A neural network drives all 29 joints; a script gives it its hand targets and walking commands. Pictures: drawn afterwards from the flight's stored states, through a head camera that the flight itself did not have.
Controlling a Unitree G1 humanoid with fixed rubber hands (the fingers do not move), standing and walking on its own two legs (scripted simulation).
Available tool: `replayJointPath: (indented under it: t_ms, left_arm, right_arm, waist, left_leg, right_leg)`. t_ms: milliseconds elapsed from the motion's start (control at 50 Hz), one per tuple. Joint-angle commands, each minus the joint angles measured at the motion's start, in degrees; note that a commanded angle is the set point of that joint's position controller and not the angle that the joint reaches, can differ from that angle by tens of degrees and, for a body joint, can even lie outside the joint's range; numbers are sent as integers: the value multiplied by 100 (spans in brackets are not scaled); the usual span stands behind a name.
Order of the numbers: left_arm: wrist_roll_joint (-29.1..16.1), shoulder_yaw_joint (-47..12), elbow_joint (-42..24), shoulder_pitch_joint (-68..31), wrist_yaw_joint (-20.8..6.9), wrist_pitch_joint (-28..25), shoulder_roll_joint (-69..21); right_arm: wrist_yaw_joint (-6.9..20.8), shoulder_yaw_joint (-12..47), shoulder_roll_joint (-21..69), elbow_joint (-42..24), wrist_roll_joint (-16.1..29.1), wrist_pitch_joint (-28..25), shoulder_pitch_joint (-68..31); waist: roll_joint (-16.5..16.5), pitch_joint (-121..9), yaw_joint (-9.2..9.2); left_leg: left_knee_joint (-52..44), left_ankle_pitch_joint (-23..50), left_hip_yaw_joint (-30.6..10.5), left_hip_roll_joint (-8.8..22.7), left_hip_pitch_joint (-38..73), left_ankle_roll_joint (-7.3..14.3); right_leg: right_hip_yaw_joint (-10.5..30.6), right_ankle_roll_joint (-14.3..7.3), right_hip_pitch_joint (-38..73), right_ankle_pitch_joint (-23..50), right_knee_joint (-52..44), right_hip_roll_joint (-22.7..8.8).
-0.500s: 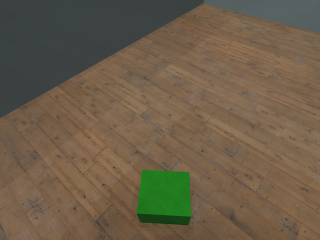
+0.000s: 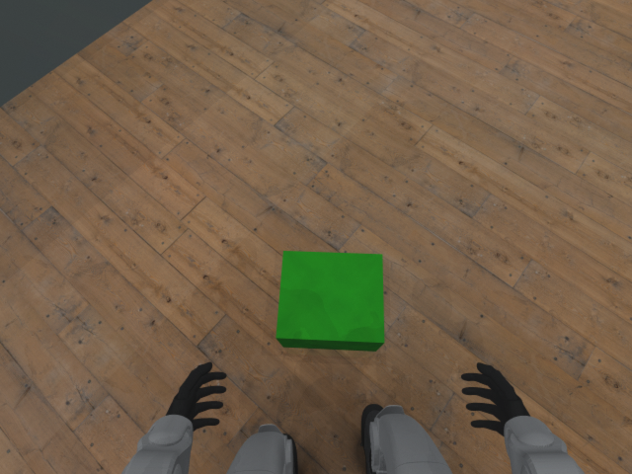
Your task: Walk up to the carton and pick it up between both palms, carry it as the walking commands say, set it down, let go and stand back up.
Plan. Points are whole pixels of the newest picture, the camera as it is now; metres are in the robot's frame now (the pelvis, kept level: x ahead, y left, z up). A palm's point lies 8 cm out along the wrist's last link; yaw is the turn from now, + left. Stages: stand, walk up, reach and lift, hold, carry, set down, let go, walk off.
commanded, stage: reach and lift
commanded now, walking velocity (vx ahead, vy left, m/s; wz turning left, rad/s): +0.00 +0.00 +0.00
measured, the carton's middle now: (331, 302) +0.45 -0.01 -0.65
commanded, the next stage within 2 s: none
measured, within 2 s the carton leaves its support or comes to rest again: neither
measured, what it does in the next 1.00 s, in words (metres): lowers itself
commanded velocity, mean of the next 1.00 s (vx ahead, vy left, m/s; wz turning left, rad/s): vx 0.00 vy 0.00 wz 0.00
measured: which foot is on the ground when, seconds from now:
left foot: down 0.00-1.00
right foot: down 0.00-1.00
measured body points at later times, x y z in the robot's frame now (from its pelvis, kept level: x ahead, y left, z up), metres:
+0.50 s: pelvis -0.05 +0.01 -0.04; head +0.19 -0.01 +0.34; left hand +0.32 +0.19 -0.17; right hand +0.31 -0.23 -0.18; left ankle -0.03 +0.13 -0.70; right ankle +0.04 -0.11 -0.70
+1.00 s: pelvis -0.06 +0.01 -0.07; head +0.27 +0.00 +0.23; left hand +0.45 +0.19 -0.20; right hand +0.44 -0.22 -0.21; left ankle -0.03 +0.13 -0.70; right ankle +0.04 -0.11 -0.70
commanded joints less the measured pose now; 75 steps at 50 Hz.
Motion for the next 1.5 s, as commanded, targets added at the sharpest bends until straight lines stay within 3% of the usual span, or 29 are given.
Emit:
replayJointPath:
  t_ms: [0, 20, 40, 140, 200, 240, 300, 320, 440, 460, 480, 620, 720, 740, 860, 880, 940, 1020, 1060, 1140, 1180, 1220, 1260, 1300, 1340, 1360, 1420, 1460, 1480]
  left_arm:
    - [313, 916, -1195, -890, 99, -577, 684]
    - [315, 1073, -1108, -1000, 132, -525, 793]
    - [285, 963, -1290, -969, 148, -546, 676]
    - [-113, 1093, -1718, -2252, 254, -461, 903]
    - [-58, 1113, -1772, -2829, 329, -251, 889]
    - [-74, 1076, -1097, -2660, 373, 18, 827]
    - [-90, 1152, -1106, -3694, 436, 230, 1070]
    - [-115, 1293, -1116, -3761, 415, 270, 1156]
    - [-261, 1176, -824, -4646, 426, 87, 812]
    - [-186, 1400, -460, -4469, 449, 84, 1064]
    - [-150, 1361, -368, -4280, 438, -10, 975]
    - [-328, 1697, -1304, -5637, 487, -561, 1480]
    - [-284, 1749, -586, -6002, 404, -497, 1499]
    - [-327, 1809, -528, -6246, 363, -505, 1583]
    - [-415, 1973, -430, -7608, 434, -344, 1874]
    - [-405, 1905, -471, -7881, 429, -350, 1743]
    - [-546, 1943, -201, -8443, 433, -226, 1920]
    - [-567, 1702, -505, -8952, 563, -101, 1845]
    - [-505, 1806, -602, -9002, 583, -28, 2057]
    - [-702, 2013, -1417, -8739, 619, 44, 2459]
    - [-873, 1659, -2323, -9200, 738, 113, 2459]
    - [-1044, 1744, -1856, -9489, 693, 247, 2765]
    - [-1222, 1677, -2651, -9546, 807, 142, 2726]
    - [-1125, 1704, -1817, -9465, 787, 58, 2806]
    - [-915, 1569, -1106, -10065, 734, 96, 2837]
    - [-1011, 1438, -788, -10080, 724, 214, 2663]
    - [-778, 1292, 1637, -9894, 477, 301, 2214]
    - [-938, 1058, 1115, -10527, 429, 212, 2100]
    - [-874, 1097, 1479, -10597, 384, 106, 2241]
  right_arm:
    - [-31, -1331, -929, -933, 35, -724, -582]
    - [-32, -1243, -1135, -840, 28, -671, -614]
    - [1, -1109, -994, -921, 153, -651, -732]
    - [-113, -1586, -1433, -1525, 87, -627, -1762]
    - [-58, -1586, -1293, -1238, 242, -481, -2474]
    - [-6, -1417, -1322, -824, 377, -277, -2732]
    - [-60, -1824, -1639, -629, 232, -53, -3266]
    - [-67, -1823, -1741, -712, 277, 33, -3516]
    - [-67, -2110, -1797, -188, 186, -210, -4112]
    - [-85, -1991, -1647, -1, 177, -241, -4069]
    - [-105, -1950, -1632, -180, 274, -329, -4188]
    - [-173, -1986, -1804, -953, 462, -738, -5303]
    - [-141, -2181, -1924, -632, 510, -805, -5883]
    - [-148, -2076, -1776, -217, 535, -747, -5858]
    - [-132, -2566, -2285, -460, 232, -584, -7356]
    - [-129, -2618, -2225, -292, 305, -605, -7307]
    - [-132, -2551, -2403, -260, 352, -470, -8185]
    - [-198, -2754, -2565, 59, 368, -391, -8125]
    - [-142, -2623, -2586, -346, 550, -356, -8234]
    - [-333, -2454, -2620, -1516, 847, -248, -8168]
    - [-421, -2664, -2837, -2241, 885, -216, -8621]
    - [-539, -2354, -2813, -2048, 975, -9, -8856]
    - [-526, -2303, -2891, -2716, 981, -113, -9063]
    - [-573, -2082, -2555, -1983, 1052, -102, -9205]
    - [-539, -1764, -2524, -1052, 1238, -58, -9531]
    - [-549, -1916, -2949, -1096, 1132, -50, -9693]
    - [-341, -1756, -2439, 1520, 916, -21, -9459]
    - [-369, -1736, -2558, 1563, 675, -137, -9775]
    - [-399, -1590, -2477, 1343, 670, -238, -10250]
  waist:
    - [-22, -3578, -303]
    - [-359, -3522, -303]
    - [36, -3612, -117]
    - [-560, -3685, -309]
    - [212, -3115, -152]
    - [12, -3240, 33]
    - [111, -3492, -246]
    - [308, -3790, -68]
    - [-14, -3926, -477]
    - [-470, -4421, -402]
    - [-228, -4556, -346]
    - [-316, -6900, -488]
    - [160, -6326, -445]
    - [-233, -6182, -472]
    - [-189, -6673, -566]
    - [223, -6922, -658]
    - [-174, -7005, -526]
    - [478, -8027, -779]
    - [581, -8306, -437]
    - [-227, -10701, -261]
    - [-199, -11789, -578]
    - [-214, -11994, -471]
    - [-811, -11681, -442]
    - [-1041, -10613, -260]
    - [-94, -9738, -80]
    - [33, -9729, -356]
    - [176, -5762, -401]
    - [132, -5703, -652]
    - [37, -5464, -470]
  left_leg:
    - [435, 3089, -218, -594, -256, 12]
    - [356, 2698, -195, -611, -403, 6]
    - [325, 2592, -215, -598, -326, -37]
    - [235, 1385, -202, -523, -667, 43]
    - [213, 608, -95, -474, -822, -53]
    - [224, 382, -90, -422, -663, -25]
    - [259, 60, -179, -371, -789, -53]
    - [413, 234, -144, -431, -684, -114]
    - [581, 1055, -214, -480, -1201, -57]
    - [599, 1277, -255, -499, -1092, -9]
    - [561, 1620, -168, -531, -1371, -23]
    - [1023, 3112, -303, -609, -1983, -53]
    - [1241, 2713, -241, -635, -2498, -146]
    - [1166, 2474, -162, -691, -2830, -144]
    - [1337, 2192, -304, -641, -2153, -166]
    - [1269, 2421, -202, -623, -2105, -169]
    - [1371, 2004, -191, -668, -2267, -130]
    - [1420, 2412, -112, -669, -1330, -212]
    - [1564, 3119, -145, -626, -765, -172]
    - [1670, 3854, 78, -737, -1202, -42]
    - [1845, 3800, 100, -800, -1098, -34]
    - [2244, 3999, -30, -829, -401, -5]
    - [2177, 3206, 138, -898, -2465, 64]
    - [2200, 2035, 355, -891, -4366, 118]
    - [2688, 1838, 186, -779, -2603, 37]
    - [2865, 1669, 47, -757, -1895, -10]
    - [3145, -36, -48, -550, -3786, -108]
    - [3439, -345, -147, -508, -4039, -158]
    - [3617, -489, 35, -536, -4578, -132]
  right_leg:
    - [250, -7, 1724, 3850, 918, 11]
    - [221, 24, 1825, 3466, 836, 48]
    - [122, -49, 1543, 2971, 898, 139]
    - [37, 32, 1301, 1835, 778, 144]
    - [-16, -40, 549, 790, 704, 55]
    - [-211, -42, 369, 301, 778, 67]
    - [-166, -33, 381, 112, 796, 95]
    - [-67, -65, 448, 198, 879, 131]
    - [24, -72, 108, 1312, 1002, 167]
    - [-24, 16, 548, 1632, 1093, 166]
    - [14, 21, 746, 2203, 1090, 155]
    - [371, -52, 2136, 4806, 1748, 117]
    - [402, 5, 1426, 4497, 1961, 104]
    - [347, 69, 1534, 4339, 1896, 109]
    - [95, 63, 769, 3311, 2043, 205]
    - [142, 8, 818, 3666, 1927, 200]
    - [65, 63, 823, 3095, 2039, 217]
    - [-115, 41, 1052, 3246, 2147, 288]
    - [-167, 49, 764, 3428, 2243, 281]
    - [223, -59, 3764, 5835, 2639, 237]
    - [148, -112, 4357, 5833, 3049, 255]
    - [120, -4, 3961, 5418, 3210, 305]
    - [507, -109, 5162, 5883, 3656, 156]
    - [719, -81, 5295, 5439, 3863, 20]
    - [305, 141, 2477, 3430, 3716, 190]
    - [22, 139, 1725, 2811, 3733, 235]
    - [-8, 88, -1241, 337, 3708, 94]
    - [16, 12, -1295, 182, 3929, 154]
    - [26, 68, -1474, 82, 4041, 114]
